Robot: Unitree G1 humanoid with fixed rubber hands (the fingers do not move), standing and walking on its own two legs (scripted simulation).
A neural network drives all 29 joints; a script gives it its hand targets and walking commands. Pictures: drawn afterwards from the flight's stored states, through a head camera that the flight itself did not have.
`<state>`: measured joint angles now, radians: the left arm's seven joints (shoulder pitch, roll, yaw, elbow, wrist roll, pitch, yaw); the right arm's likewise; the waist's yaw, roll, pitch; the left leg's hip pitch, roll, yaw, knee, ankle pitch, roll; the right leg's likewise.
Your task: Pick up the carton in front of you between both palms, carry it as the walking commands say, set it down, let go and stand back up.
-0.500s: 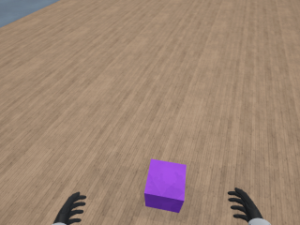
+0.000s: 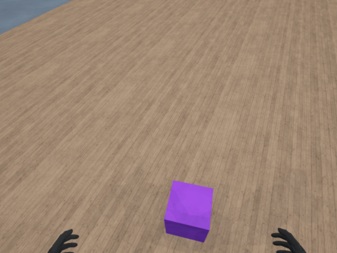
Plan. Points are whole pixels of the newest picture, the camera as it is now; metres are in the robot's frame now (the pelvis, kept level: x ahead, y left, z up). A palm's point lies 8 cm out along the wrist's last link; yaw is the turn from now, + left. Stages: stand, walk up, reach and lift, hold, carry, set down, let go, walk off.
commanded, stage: stand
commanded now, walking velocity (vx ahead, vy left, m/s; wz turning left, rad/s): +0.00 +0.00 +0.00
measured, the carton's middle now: (188, 211) +0.42 -0.07 -0.65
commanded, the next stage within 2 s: none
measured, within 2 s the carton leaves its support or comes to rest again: neither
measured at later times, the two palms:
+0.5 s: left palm out of the picture +0.09 +0.31 -0.08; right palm out of the picture +0.09 -0.29 -0.10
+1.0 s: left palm out of the picture +0.07 +0.31 -0.09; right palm out of the picture +0.06 -0.30 -0.10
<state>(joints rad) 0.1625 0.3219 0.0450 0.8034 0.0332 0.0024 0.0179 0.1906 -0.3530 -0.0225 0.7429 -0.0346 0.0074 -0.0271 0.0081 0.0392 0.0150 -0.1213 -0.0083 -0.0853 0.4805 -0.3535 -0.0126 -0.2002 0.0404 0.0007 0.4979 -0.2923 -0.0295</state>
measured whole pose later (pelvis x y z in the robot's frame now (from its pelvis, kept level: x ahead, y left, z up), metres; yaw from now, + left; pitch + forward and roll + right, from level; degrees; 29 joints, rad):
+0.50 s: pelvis -0.02 +0.00 +0.01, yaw +0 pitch -2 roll +0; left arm 0.13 0.35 0.03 0.94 0.02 0.00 0.01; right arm 0.18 -0.37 -0.01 0.87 -0.03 -0.01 -0.03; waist 0.01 0.03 0.02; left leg -0.08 -0.01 -0.07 0.39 -0.28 -0.01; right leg -0.16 0.03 0.01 0.42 -0.23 -0.02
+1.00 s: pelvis -0.03 +0.00 +0.01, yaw -1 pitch -2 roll +0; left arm 0.11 0.37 0.02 1.03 0.02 -0.01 0.00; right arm 0.16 -0.39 0.00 0.97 -0.02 -0.01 -0.02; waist 0.01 0.02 0.03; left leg -0.07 -0.01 -0.06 0.36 -0.25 -0.01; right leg -0.16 0.03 0.02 0.38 -0.18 -0.02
